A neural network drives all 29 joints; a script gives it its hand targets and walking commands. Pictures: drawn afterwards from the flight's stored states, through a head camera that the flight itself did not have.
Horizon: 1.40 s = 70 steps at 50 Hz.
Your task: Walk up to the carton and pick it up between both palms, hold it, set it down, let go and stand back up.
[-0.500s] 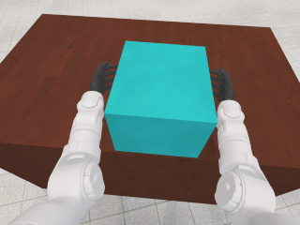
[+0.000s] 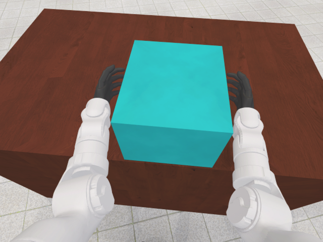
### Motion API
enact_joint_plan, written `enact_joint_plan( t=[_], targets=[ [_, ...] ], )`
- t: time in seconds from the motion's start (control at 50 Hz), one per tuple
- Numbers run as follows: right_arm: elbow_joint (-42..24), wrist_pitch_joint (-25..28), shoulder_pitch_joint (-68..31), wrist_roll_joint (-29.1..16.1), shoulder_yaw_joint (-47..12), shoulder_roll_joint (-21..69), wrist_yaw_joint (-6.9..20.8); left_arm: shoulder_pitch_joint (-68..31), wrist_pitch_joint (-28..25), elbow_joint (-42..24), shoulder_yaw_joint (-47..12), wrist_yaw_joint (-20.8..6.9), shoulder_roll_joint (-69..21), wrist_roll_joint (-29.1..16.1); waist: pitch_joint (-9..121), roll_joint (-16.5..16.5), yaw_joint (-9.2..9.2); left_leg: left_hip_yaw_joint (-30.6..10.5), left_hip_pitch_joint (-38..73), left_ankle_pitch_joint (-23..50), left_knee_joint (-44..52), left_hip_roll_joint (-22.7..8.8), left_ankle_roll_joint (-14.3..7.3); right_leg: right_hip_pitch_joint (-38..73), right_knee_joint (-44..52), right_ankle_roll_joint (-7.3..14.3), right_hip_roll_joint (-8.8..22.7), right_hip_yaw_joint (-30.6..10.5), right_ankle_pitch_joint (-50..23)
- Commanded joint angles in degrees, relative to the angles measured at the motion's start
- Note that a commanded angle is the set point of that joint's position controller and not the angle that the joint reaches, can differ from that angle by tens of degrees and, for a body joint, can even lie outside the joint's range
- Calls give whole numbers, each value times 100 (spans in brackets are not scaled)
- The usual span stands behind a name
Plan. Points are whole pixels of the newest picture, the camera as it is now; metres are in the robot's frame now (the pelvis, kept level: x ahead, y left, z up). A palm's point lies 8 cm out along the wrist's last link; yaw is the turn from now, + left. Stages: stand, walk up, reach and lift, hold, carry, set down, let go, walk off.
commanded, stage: set down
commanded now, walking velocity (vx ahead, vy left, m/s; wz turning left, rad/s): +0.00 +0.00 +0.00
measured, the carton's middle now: (172, 103) +0.46 -0.02 +0.03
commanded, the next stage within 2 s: none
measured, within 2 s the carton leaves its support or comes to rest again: neither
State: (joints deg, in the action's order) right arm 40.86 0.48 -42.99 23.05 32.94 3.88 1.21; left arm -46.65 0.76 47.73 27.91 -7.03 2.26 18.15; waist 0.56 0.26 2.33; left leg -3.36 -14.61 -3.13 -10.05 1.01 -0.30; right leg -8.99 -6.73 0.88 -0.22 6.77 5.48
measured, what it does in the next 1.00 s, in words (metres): stands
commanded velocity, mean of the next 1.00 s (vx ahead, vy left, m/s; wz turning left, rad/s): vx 0.00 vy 0.00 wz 0.00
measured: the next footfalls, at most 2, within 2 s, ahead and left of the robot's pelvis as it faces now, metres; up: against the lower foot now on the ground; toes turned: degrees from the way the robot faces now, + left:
none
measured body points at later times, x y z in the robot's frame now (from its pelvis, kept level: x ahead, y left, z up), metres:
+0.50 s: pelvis +0.00 +0.00 +0.00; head +0.07 +0.01 +0.44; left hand +0.45 +0.16 +0.08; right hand +0.42 -0.19 +0.08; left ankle +0.01 +0.11 -0.75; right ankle -0.03 -0.10 -0.75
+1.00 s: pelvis +0.01 +0.00 +0.00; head +0.09 +0.01 +0.44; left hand +0.45 +0.16 +0.07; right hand +0.42 -0.19 +0.07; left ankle +0.01 +0.11 -0.75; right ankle -0.03 -0.10 -0.75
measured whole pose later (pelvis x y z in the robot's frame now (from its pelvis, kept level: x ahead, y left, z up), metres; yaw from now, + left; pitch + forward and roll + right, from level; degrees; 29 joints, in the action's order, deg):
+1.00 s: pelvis +0.01 +0.00 +0.00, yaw -1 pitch +8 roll +0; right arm 36.9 1.1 -40.5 21.4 31.2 5.0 2.1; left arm -44.8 -0.1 43.1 30.7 -9.2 0.6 20.7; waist -1.8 1.6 1.8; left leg -1.8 -14.0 -3.5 -9.2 0.7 -0.2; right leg -9.6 -7.7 0.9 -0.2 5.8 6.3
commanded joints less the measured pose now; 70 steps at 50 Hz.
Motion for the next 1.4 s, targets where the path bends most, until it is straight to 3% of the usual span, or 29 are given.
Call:
enact_joint_plan(
  t=[0.0, 0.76, 0.98, 1.06, 1.14, 1.18, 1.3, 1.38],
  targets=[
    [-188, 123, -2388, 40, -1457, 1977, 404, -2761, -130, -381, -1017, -292, -1860, 91, 2645, -107, 20, 117, 593, 604, -18, -67, 18, 1461, -497, -357, 9, 9, -2050],
    [-341, -30, -1400, 105, -1275, 1720, 495, -1755, -55, -637, -566, -435, -1710, 469, 1634, -81, -38, 181, 794, 399, 62, -12, 95, 952, -363, -411, -61, 48, -1538],
    [-253, 131, -1457, -128, -1321, 1218, 344, -1782, -301, -495, -568, -251, -1204, 263, 2197, -82, -107, 240, 688, 666, -26, 8, 65, 871, -516, -400, -82, -70, -1879],
    [-135, 259, -1584, -528, -1412, 503, 148, -1876, -488, -384, -675, -23, -501, -77, 2705, -81, -144, 324, 612, 944, -166, 14, 54, 701, -662, -357, -109, -175, -2139],
    [319, 536, -2088, -1551, -1842, -832, -336, -2306, -923, 6, -1111, 460, 872, -956, 3765, -194, -203, 451, 270, 1532, -490, -31, 6, 454, -989, -265, -119, -444, -2777],
    [768, 707, -2366, -2098, -2160, -1017, -530, -2498, -1194, 415, -1276, 633, 1050, -1346, 4235, -274, -260, 485, -38, 1854, -686, -63, -41, 373, -1185, -213, -113, -586, -3158],
    [1586, 1159, -3043, -3060, -2732, -1766, -731, -2889, -1652, 1267, -1617, 842, 1675, -2097, 5530, -37, -357, 548, -748, 2356, -1017, -74, -112, 648, -1754, -272, -94, -787, -4231],
    [2043, 1209, -3315, -3484, -2984, -2359, -675, -3044, -1667, 1567, -1953, 935, 2007, -2465, 5591, -46, -336, 520, 119, 2451, -1277, -167, 79, -433, -1497, -315, -214, -658, -3186]
  ],
)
